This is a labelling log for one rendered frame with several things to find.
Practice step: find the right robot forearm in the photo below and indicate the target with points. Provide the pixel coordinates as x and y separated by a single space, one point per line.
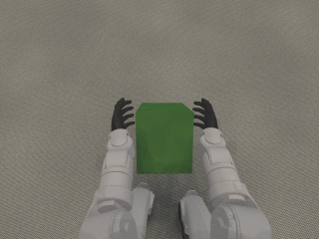
220 172

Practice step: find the carton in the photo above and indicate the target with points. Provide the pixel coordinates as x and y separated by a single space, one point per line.
164 138

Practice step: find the robot left upper arm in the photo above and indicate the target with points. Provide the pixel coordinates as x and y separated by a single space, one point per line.
114 224

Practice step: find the left robot forearm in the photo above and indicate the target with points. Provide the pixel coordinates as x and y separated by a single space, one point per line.
115 189

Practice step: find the robot right foot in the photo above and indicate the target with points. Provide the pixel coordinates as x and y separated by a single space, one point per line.
184 236

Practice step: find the robot right upper arm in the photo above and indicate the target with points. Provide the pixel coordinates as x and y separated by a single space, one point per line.
231 221

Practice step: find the left robot hand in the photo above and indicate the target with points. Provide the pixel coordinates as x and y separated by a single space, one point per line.
118 119

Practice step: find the robot right shin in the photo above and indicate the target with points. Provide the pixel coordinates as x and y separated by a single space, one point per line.
185 225

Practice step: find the right robot hand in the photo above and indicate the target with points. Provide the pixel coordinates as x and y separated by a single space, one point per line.
209 118

